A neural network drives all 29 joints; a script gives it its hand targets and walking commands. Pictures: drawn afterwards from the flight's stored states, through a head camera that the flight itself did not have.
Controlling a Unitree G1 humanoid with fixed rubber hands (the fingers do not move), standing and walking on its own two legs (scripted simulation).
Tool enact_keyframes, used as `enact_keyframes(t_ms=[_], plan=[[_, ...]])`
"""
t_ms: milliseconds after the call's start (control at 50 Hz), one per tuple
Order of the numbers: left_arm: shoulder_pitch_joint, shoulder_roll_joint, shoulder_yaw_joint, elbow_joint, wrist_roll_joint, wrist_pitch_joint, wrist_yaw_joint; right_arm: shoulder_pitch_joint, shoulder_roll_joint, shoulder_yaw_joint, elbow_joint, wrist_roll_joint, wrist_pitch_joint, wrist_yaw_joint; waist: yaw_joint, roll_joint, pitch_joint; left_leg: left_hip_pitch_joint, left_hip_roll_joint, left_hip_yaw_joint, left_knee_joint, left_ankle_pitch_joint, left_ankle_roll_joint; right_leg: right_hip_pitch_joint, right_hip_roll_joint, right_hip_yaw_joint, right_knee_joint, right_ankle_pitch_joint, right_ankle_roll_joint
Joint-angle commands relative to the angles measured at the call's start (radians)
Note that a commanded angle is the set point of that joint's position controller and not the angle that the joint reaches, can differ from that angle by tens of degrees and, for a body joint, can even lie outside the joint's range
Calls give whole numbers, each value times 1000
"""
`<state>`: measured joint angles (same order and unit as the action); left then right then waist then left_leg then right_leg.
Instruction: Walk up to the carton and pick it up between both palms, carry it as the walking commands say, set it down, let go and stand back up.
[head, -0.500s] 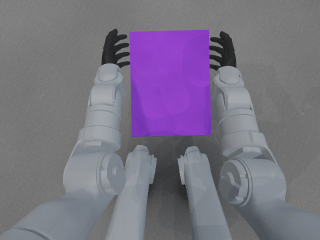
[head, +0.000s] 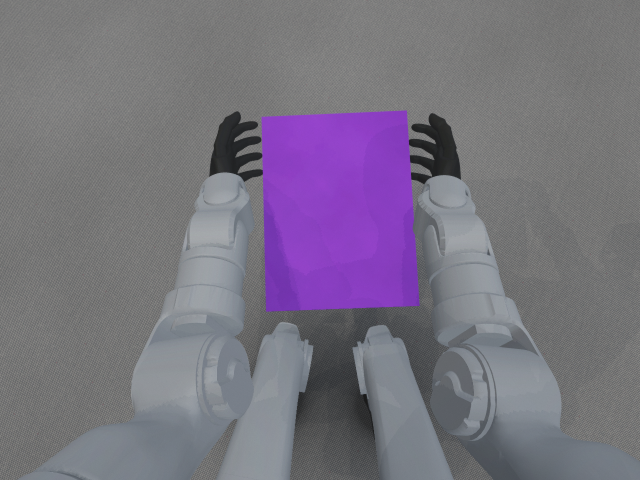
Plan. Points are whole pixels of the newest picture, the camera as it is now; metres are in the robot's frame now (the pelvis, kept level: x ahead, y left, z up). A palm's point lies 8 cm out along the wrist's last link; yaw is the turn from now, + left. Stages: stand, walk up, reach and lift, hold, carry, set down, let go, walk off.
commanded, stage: reach and lift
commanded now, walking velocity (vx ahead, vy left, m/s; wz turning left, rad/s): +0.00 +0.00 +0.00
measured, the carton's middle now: (335, 221) +0.43 +0.00 -0.15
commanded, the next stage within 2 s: none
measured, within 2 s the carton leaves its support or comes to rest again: neither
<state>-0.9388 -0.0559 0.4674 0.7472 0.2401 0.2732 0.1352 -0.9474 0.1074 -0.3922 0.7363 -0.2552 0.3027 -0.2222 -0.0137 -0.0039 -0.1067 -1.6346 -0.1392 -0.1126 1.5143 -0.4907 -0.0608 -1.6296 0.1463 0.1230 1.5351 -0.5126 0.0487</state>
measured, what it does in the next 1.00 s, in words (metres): rises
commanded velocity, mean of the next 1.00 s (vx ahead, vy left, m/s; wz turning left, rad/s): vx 0.00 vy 0.00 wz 0.00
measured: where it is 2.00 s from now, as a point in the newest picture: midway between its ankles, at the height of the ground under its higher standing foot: (329, 415)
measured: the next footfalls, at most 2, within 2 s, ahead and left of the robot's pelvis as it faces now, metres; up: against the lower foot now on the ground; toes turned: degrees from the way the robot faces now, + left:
none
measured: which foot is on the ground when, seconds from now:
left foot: down 0.00-1.00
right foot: down 0.00-1.00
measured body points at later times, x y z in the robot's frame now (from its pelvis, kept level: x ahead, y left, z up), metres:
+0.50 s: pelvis +0.02 +0.00 +0.07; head +0.20 +0.00 +0.48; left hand +0.45 +0.14 +0.01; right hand +0.45 -0.13 +0.02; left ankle +0.09 +0.13 -0.54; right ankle +0.08 -0.12 -0.54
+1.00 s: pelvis +0.04 +0.00 +0.13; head +0.18 +0.01 +0.56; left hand +0.43 +0.14 +0.09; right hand +0.42 -0.12 +0.09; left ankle +0.09 +0.13 -0.54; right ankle +0.08 -0.12 -0.54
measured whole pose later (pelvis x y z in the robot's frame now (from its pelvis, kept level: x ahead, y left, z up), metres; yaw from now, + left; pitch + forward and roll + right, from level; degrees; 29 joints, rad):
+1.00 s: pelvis +0.04 +0.00 +0.13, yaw +0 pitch +21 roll +0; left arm -0.63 -0.14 0.42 0.69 0.29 0.23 0.10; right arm -0.59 0.21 -0.38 0.63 -0.31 0.26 -0.16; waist -0.01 0.00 -0.08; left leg -0.97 -0.10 -0.16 0.95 -0.35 -0.03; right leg -0.95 0.11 0.15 0.94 -0.36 0.03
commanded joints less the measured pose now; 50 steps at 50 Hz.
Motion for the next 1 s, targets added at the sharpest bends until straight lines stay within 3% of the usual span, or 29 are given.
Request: enact_keyframes(t_ms=[0, 60, 240, 300, 460, 620, 780, 800, 980], plan=[[-581, -1122, -513, 63, -126, -11, -293, -559, 1060, 463, 29, 146, -42, 355, 3, 14, -996, 486, -54, 144, -180, 238, 26, 538, 42, -144, -202, 281, -13], [-530, -1129, -514, 81, -117, -13, -288, -526, 1055, 465, 33, 148, -48, 356, 7, 31, -967, 529, -50, 137, -208, 243, 25, 546, 41, -138, -227, 279, -18], [-455, -1131, -543, 47, -124, -38, -282, -436, 1070, 501, -2, 151, -66, 352, 10, 14, -953, 627, -41, 117, -286, 318, 28, 650, 31, -124, -306, 349, -15], [-395, -1120, -520, 86, -94, -40, -283, -385, 1064, 482, 30, 131, -68, 351, 14, 13, -873, 637, -37, 109, -328, 300, 29, 651, 29, -118, -347, 328, -15], [-352, -1132, -547, 50, -95, -63, -284, -328, 1073, 503, -1, 120, -86, 349, 4, 11, -852, 725, -31, 95, -407, 339, 30, 754, 21, -103, -430, 371, -18], [-287, -1120, -540, 61, -66, -63, -295, -273, 1089, 510, 0, 106, -85, 347, 25, 13, -779, 792, -21, 87, -490, 328, 40, 831, 10, -84, -517, 366, -17], [-232, -1149, -545, 51, -58, -55, -308, -240, 1090, 527, -40, 97, -80, 352, 19, 10, -732, 892, -9, 73, -579, 359, 46, 924, 1, -81, -614, 381, -22], [-228, -1150, -547, 53, -57, -52, -310, -230, 1093, 522, -34, 94, -77, 352, 3, 4, -719, 904, -5, 71, -587, 347, 45, 937, 1, -81, -626, 375, -22], [-133, -1151, -550, 51, -30, -36, -320, -129, 1100, 513, -37, 67, -64, 370, 12, 32, -635, 1025, 12, 50, -701, 412, 49, 1026, -8, -72, -728, 435, -29]])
